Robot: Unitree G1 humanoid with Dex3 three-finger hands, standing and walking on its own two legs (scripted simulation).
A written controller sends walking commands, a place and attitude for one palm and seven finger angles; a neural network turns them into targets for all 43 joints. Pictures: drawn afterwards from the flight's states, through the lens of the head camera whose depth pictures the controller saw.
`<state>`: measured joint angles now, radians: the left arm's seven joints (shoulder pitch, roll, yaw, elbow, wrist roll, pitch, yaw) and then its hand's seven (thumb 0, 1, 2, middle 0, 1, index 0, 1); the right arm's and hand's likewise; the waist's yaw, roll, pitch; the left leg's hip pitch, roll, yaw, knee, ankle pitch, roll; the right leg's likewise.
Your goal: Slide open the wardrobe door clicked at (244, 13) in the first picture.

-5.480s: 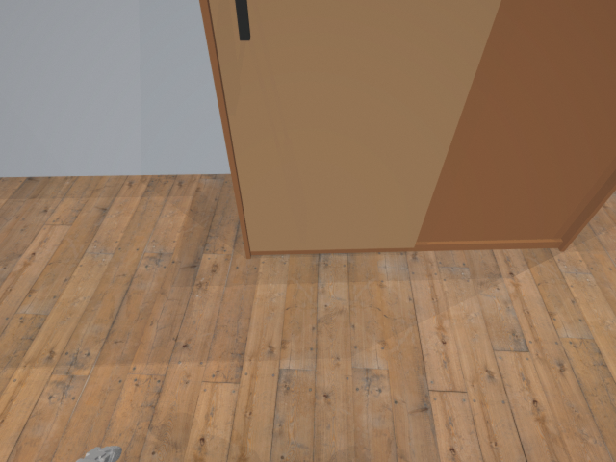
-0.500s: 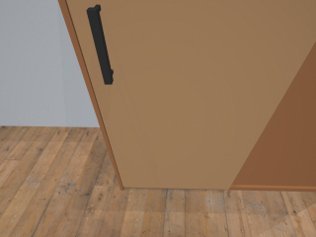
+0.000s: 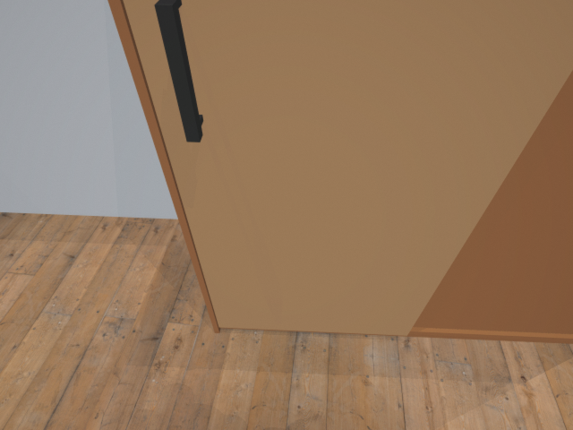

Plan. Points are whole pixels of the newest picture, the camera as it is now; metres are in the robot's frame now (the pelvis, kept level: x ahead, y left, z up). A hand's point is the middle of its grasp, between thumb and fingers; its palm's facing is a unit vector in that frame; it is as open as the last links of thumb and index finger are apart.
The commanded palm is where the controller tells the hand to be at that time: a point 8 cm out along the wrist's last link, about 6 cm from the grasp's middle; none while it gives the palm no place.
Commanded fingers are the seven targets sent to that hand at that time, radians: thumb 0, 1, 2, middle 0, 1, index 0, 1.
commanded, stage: look again from close up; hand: left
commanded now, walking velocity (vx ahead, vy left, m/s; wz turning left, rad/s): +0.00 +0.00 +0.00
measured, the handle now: (185, 74) +0.56 +0.19 +0.23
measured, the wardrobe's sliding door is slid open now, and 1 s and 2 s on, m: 0.00 0.00 0.00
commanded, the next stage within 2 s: raise the hand with hooked fingers in 1.34 s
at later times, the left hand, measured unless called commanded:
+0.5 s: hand out of the picture +0.00 +0.17 -0.18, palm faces +0.04 -0.98 -0.17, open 7.3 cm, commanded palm none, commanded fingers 0.00 0.90 0.90 -0.20 -0.30 -0.20 -0.30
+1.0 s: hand out of the picture +0.00 +0.17 -0.18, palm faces +0.04 -0.98 -0.17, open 7.3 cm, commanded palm none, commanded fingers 0.00 0.90 0.90 -0.20 -0.30 -0.20 -0.30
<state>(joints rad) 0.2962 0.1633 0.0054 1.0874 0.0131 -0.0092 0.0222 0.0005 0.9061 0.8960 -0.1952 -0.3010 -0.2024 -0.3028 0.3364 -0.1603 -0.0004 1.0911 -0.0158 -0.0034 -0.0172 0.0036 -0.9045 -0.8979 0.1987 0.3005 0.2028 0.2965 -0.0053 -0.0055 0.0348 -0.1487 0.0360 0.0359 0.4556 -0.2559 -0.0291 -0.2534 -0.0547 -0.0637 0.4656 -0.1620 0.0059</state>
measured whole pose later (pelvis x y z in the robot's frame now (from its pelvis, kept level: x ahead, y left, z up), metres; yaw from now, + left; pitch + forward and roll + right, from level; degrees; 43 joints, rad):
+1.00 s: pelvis +0.01 +0.01 +0.00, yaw -1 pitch -2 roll +0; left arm 0.31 0.13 0.02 1.09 0.02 -0.01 0.03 0.00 0.91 0.90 -0.19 -0.30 -0.20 -0.30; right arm 0.32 -0.11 0.00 1.11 -0.01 -0.01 -0.02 0.00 -0.90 -0.90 0.20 0.30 0.20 0.30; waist 0.00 -0.01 0.05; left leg -0.15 0.03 0.05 0.45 -0.27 -0.02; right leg -0.26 -0.06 -0.05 0.46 -0.17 0.02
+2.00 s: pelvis +0.02 +0.01 -0.05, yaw +3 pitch +5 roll -2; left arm 0.56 0.22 0.17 -0.17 -0.23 -0.35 -0.21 0.01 0.45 0.70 -0.23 -0.59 -0.24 -0.60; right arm 0.20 -0.25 -0.01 0.47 0.02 -0.26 -0.05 0.01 -0.90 -0.90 0.20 0.30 0.20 0.30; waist 0.06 -0.01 -0.06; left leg -0.50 0.04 -0.04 0.92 -0.50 -0.02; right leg -0.56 -0.06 -0.09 0.87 -0.39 0.01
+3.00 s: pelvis +0.03 +0.00 +0.00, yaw +2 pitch -4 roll +0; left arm -0.22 0.52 0.51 0.04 -0.33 0.31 -0.46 -0.01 -0.50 0.30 -0.30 -1.20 -0.31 -1.20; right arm 0.20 -0.26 0.12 0.62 0.08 -0.22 -0.09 0.01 -0.90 -0.90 0.20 0.30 0.21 0.30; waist 0.08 0.07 -0.01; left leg -0.10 0.04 -0.01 0.46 -0.30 -0.03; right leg -0.18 -0.04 -0.08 0.46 -0.21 0.01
